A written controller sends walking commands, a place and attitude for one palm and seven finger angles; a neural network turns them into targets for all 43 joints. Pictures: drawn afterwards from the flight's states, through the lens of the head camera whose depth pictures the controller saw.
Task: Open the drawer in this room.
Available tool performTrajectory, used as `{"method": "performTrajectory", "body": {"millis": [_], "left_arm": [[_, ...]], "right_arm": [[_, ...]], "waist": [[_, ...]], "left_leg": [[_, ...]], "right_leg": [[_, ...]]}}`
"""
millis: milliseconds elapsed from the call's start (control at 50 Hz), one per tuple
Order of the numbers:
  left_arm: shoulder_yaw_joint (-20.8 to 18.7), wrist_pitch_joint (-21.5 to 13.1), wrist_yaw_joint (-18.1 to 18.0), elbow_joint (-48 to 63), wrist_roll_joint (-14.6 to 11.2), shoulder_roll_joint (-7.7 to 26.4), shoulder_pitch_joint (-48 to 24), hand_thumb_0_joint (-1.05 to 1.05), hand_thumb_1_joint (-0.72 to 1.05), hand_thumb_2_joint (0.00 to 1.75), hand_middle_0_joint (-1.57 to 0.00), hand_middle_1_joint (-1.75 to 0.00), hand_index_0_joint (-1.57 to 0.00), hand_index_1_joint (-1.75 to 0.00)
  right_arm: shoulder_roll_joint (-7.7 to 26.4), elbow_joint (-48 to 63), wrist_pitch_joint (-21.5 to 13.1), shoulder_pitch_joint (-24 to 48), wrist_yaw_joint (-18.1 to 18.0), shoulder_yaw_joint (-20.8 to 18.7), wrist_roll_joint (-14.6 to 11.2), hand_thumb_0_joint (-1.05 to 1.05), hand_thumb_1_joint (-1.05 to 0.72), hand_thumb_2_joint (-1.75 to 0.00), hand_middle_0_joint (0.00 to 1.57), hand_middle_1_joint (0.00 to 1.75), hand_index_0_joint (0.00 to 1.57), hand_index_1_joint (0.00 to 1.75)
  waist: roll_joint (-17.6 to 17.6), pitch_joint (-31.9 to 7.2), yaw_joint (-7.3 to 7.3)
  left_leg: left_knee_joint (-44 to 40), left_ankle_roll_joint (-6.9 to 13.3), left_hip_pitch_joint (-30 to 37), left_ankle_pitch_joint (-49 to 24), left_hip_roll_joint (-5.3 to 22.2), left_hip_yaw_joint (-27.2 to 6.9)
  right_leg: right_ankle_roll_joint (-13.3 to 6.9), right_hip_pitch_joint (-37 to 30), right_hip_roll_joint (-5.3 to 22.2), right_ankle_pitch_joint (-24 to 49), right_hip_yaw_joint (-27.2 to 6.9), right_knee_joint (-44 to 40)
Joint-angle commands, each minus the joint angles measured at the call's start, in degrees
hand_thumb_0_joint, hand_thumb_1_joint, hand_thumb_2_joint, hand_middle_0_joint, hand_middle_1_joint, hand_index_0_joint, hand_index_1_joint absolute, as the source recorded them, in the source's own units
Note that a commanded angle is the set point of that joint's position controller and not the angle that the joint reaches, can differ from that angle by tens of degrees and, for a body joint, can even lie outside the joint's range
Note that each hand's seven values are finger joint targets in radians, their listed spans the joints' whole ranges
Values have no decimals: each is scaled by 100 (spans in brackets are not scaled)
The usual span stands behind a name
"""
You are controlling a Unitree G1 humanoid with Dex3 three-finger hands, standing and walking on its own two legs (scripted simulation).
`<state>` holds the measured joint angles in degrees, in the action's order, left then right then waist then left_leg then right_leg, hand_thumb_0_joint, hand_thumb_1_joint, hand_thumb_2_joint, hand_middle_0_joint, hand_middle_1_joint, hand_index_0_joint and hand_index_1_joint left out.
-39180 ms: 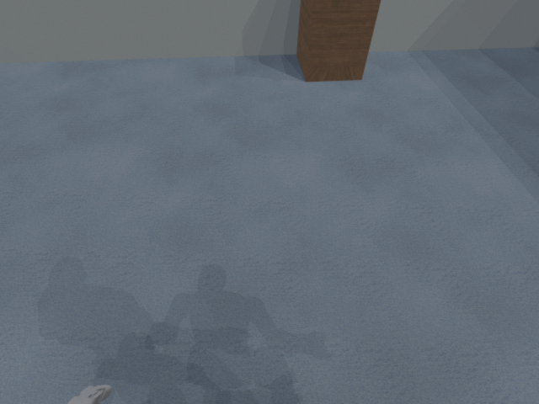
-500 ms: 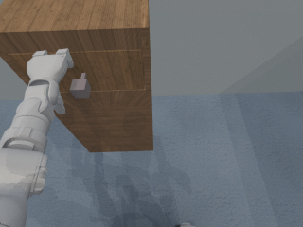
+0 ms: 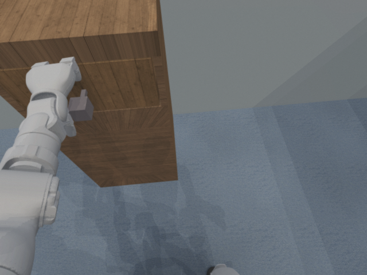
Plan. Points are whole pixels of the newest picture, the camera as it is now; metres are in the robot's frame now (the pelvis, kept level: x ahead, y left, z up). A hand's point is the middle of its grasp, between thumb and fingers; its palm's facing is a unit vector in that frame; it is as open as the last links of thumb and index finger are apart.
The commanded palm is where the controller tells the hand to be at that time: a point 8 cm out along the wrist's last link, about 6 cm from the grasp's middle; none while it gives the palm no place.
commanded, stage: move the hooked fingers above the handle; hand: left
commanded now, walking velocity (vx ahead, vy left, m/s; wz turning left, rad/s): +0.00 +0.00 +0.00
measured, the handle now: (82, 102) +0.55 +0.23 +0.01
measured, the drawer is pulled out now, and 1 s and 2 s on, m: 0.00 0.00 0.00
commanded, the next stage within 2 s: lower the fingers behind the handle in 1.48 s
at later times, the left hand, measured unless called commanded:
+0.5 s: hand (66, 94) +0.51 +0.23 +0.08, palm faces -0.02 +0.01 -1.00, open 13.5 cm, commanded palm +0.49 +0.24 +0.13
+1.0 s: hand (57, 95) +0.51 +0.25 +0.08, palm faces +0.02 +0.02 -1.00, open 13.8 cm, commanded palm +0.48 +0.24 +0.13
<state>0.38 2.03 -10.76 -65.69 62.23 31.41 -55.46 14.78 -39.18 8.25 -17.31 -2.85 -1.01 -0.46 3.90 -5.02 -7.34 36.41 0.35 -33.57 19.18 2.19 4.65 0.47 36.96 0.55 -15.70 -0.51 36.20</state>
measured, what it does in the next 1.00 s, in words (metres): stands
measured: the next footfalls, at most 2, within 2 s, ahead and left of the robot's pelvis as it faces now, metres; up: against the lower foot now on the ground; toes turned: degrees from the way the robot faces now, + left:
none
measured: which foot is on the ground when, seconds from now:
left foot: down 0.00-1.00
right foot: down 0.00-1.00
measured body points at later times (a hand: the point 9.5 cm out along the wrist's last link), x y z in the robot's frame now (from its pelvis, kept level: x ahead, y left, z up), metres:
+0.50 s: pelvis +0.00 +0.01 +0.00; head +0.10 -0.01 +0.44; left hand +0.51 +0.23 +0.13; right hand +0.02 -0.27 -0.14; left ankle -0.03 +0.12 -0.72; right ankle +0.01 -0.12 -0.72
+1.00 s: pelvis +0.01 +0.01 +0.00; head +0.11 +0.00 +0.43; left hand +0.50 +0.25 +0.14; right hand +0.03 -0.27 -0.14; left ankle -0.03 +0.12 -0.72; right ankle +0.01 -0.12 -0.72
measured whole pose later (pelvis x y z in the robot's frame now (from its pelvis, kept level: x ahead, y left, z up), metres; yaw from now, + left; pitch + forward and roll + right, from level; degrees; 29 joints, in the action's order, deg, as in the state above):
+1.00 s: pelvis +0.01 +0.01 +0.00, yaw +1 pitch +18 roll -1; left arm 1.5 -2.4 -14.1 -60.4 62.4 31.2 -54.1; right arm 15.8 -40.8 6.3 -19.3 -1.0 -3.6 1.1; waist 3.4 -6.3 -6.1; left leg 39.3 1.0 -36.5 20.8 1.8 3.2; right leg 1.1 38.3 1.1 -16.5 0.7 36.8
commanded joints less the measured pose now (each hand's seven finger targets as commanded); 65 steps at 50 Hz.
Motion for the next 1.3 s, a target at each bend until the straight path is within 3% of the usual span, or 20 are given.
{"method": "performTrajectory", "body": {"millis": [0,100,160,240,300,380,440,460,540,600,660,720,860,940,980,1020,1080,1180,1220,1280], "left_arm": [[34,-580,396,1451,-152,1463,-2335,0,-50,30,-30,-120,-30,-120],[447,-1506,548,2309,-394,712,-2435,0,-50,30,-30,-120,-30,-120],[-174,-1635,145,2265,-382,1383,-2715,0,-50,30,-30,-120,-30,-120],[-906,-1288,-678,1868,-75,2249,-2800,0,-50,30,-30,-120,-30,-120],[-742,-705,-1019,1522,150,2154,-2964,0,-50,30,-30,-120,-30,-120],[-409,-60,-682,1203,119,1849,-2676,0,-50,30,-30,-120,-30,-120],[-590,35,-295,911,-42,2170,-2414,0,-50,30,-30,-120,-30,-120],[-381,51,-175,787,-63,1941,-2397,0,-50,30,-30,-120,-30,-120],[-265,-498,282,1102,-103,1819,-2133,0,-50,30,-30,-120,-30,-120],[100,-1141,459,1905,-169,1217,-2239,0,-50,30,-30,-120,-30,-120],[73,-1478,333,2229,-272,1121,-2402,0,-50,30,-30,-120,-30,-120],[-291,-1538,-61,2301,-271,1430,-2618,0,-50,30,-30,-120,-30,-120],[-551,-685,-853,1733,58,1745,-2744,0,-50,30,-30,-120,-30,-120],[-223,-240,-441,1515,-54,1401,-2423,0,-50,30,-30,-120,-30,-120],[252,-174,-78,1504,-196,831,-2271,0,-50,30,-30,-120,-30,-120],[365,-301,203,1528,-251,752,-2289,0,-50,30,-30,-120,-30,-120],[78,-685,382,1764,-280,1087,-2243,0,-50,30,-30,-120,-30,-120],[-564,-1230,-22,2241,-113,1722,-2234,0,-50,30,-30,-120,-30,-120],[-883,-1188,-325,2258,-38,2038,-2104,0,-50,30,-30,-120,-30,-120],[-823,-856,-649,2032,12,1893,-1975,0,-50,30,-30,-120,-30,-120]], "right_arm": [[979,440,-218,-769,-212,-464,-7,0,-90,-90,20,30,20,30],[906,282,-308,-976,-186,-582,61,0,-90,-90,20,30,20,30],[943,128,-327,-1057,-142,-581,92,0,-90,-90,20,30,20,30],[966,56,-364,-1003,-43,-516,148,0,-90,-90,20,30,20,30],[982,78,-385,-910,43,-480,180,0,-90,-90,20,30,20,30],[1018,164,-328,-991,113,-529,136,0,-90,-90,20,30,20,30],[1092,172,-195,-946,46,-472,51,0,-90,-90,20,30,20,30],[1075,215,-178,-893,1,-440,28,0,-90,-90,20,30,20,30],[1057,350,-232,-862,-144,-440,-5,0,-90,-90,20,30,20,30],[945,380,-286,-932,-161,-527,40,0,-90,-90,20,30,20,30],[925,288,-313,-1010,-124,-554,79,0,-90,-90,20,30,20,30],[928,182,-329,-1061,-60,-584,132,0,-90,-90,20,30,20,30],[972,73,-344,-1005,129,-544,194,0,-90,-90,20,30,20,30],[1008,108,-264,-1057,156,-591,126,0,-90,-90,20,30,20,30],[1012,150,-227,-1028,144,-608,92,0,-90,-90,20,30,20,30],[1023,159,-180,-984,89,-600,58,0,-90,-90,20,30,20,30],[1005,221,-166,-903,-8,-547,62,0,-90,-90,20,30,20,30],[882,303,-223,-839,-37,-516,122,0,-90,-90,20,30,20,30],[868,315,-237,-793,-1,-506,163,0,-90,-90,20,30,20,30],[880,288,-282,-785,77,-517,171,0,-90,-90,20,30,20,30]], "waist": [[-634,-2547,-41],[-161,-2222,-155],[7,-2240,-68],[166,-2460,122],[253,-2727,88],[244,-3448,115],[-515,-2991,119],[-634,-2646,46],[-640,-2286,59],[-313,-2355,-28],[8,-2266,-34],[232,-2464,37],[306,-2866,122],[107,-3186,98],[-159,-2941,-9],[-354,-2536,-100],[-449,-2236,3],[146,-2373,262],[259,-2608,380],[98,-2677,362]], "left_leg": [[-218,289,868,-1753,-345,-103],[-66,260,1443,-1950,-315,-267],[5,205,1222,-1915,-344,-337],[97,168,683,-1954,-409,-332],[161,143,638,-2210,-399,-273],[205,136,1152,-2851,-314,-193],[14,195,733,-2350,-320,-137],[-87,215,626,-2116,-329,-134],[-193,265,717,-1811,-322,-146],[-99,269,1280,-2150,-283,-224],[-19,203,1525,-2305,-253,-367],[73,146,1547,-2590,-266,-424],[173,91,1229,-2896,-294,-369],[172,113,1576,-3417,-214,-338],[96,160,1643,-3272,-198,-335],[13,202,1571,-2914,-212,-315],[-123,241,1309,-2391,-282,-315],[-30,177,1233,-2716,-300,-331],[48,152,1150,-2961,-310,-311],[78,132,1062,-2940,-295,-236]], "right_leg": [[-66,-2087,-160,2069,31,-438],[-165,-1212,-242,1606,86,-455],[-201,-1096,-248,1489,100,-310],[-227,-1181,-246,1512,168,-35],[-218,-1242,-252,1739,234,67],[-164,-1640,-269,2350,210,43],[-82,-1947,-241,2316,172,-129],[-80,-1901,-230,2186,185,-219],[-97,-1845,-209,1939,116,-377],[-148,-1476,-250,1832,122,-403],[-189,-993,-288,1544,181,-302],[-217,-912,-302,1573,213,-171],[-218,-1123,-299,1898,304,54],[-158,-1404,-302,2296,274,-72],[-132,-1397,-315,2221,272,-235],[-122,-1323,-312,2072,259,-360],[-159,-1470,-288,1910,217,-389],[-233,-1442,-284,1983,188,-138],[-234,-1577,-279,2162,187,-16],[-213,-1600,-284,2232,243,24]]}}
